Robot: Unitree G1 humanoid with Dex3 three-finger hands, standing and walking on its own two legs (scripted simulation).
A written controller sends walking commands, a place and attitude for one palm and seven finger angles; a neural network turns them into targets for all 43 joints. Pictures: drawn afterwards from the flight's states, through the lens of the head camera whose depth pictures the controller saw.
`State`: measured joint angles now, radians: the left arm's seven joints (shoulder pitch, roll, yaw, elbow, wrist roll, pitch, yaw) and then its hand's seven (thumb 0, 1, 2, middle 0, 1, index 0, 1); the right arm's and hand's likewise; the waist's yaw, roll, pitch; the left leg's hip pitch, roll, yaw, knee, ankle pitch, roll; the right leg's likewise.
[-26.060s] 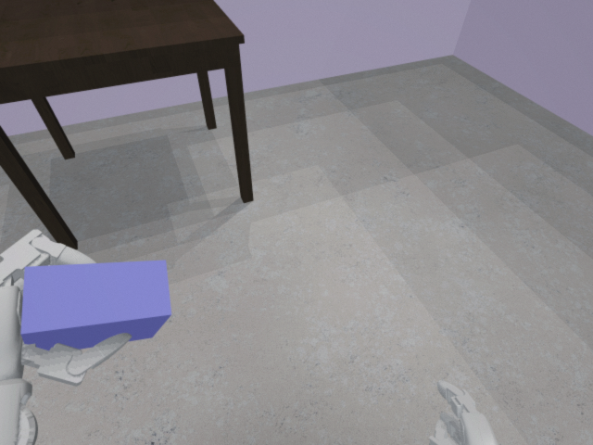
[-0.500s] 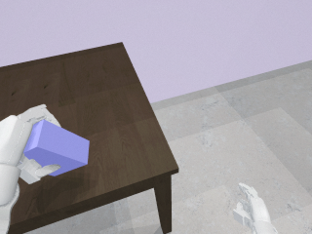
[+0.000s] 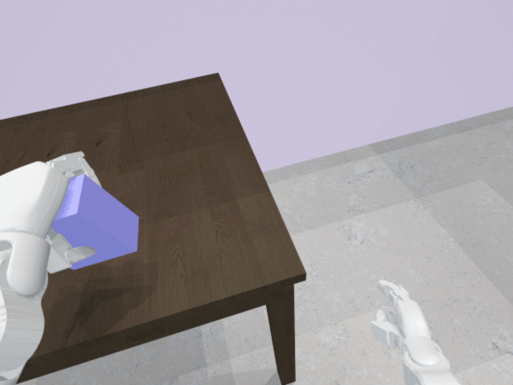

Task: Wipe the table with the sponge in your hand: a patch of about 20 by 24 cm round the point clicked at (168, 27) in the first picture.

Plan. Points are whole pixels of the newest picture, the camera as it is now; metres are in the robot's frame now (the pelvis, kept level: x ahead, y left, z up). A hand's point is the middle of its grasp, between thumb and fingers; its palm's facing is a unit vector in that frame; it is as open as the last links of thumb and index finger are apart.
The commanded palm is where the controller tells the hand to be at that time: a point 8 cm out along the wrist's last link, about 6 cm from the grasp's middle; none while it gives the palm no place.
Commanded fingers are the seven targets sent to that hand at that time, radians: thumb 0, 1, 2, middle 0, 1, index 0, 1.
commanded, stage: turn the palm down, sponge in hand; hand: left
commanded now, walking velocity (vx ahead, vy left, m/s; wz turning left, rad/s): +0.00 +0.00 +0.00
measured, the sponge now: (88, 232) +0.24 +0.28 +0.15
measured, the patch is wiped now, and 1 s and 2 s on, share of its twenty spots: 0.00 0.00 0.00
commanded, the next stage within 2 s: move the sponge above the wiping area in 0.64 s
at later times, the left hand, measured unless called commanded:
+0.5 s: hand (80, 217) +0.24 +0.27 +0.19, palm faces +0.23 -0.09 -0.97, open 10.0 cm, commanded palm +0.19 +0.26 +0.26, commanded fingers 0.00 0.10 1.30 -1.20 -1.60 -1.20 -1.60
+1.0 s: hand (95, 224) +0.24 +0.26 +0.18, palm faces +0.20 -0.11 -0.97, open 10.0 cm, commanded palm +0.19 +0.25 +0.25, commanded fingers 0.00 0.10 1.30 -1.20 -1.60 -1.20 -1.60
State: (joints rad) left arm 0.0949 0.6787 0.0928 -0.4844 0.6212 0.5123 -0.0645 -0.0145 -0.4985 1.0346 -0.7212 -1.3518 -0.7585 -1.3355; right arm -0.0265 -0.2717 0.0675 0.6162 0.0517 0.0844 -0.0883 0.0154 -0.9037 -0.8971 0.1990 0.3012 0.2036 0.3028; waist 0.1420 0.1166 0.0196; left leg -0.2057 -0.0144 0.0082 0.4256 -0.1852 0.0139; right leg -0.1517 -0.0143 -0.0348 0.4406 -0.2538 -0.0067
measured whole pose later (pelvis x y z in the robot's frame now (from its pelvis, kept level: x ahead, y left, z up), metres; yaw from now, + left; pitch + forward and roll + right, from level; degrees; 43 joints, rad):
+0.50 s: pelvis +0.00 -0.02 +0.00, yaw -1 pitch -3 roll +1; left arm 0.08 0.65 0.06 -0.42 0.71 0.49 -0.08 -0.01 -0.50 1.03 -0.72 -1.35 -0.76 -1.33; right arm -0.03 -0.28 0.05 0.63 0.06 0.08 -0.08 0.02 -0.90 -0.90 0.20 0.30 0.20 0.30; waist 0.14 0.13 0.02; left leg -0.18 0.01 0.01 0.42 -0.18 -0.01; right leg -0.14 0.01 -0.03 0.46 -0.26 -0.03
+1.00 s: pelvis +0.00 -0.02 +0.00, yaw -1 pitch -3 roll +1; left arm 0.11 0.62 0.03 -0.43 0.72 0.48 -0.07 -0.01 -0.50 1.04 -0.72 -1.35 -0.76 -1.33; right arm -0.01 -0.28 0.04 0.62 0.05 0.07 -0.07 0.02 -0.91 -0.90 0.20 0.30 0.20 0.30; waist 0.13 0.13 0.01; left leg -0.18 0.00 0.01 0.42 -0.19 -0.01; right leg -0.15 0.00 -0.03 0.47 -0.27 -0.03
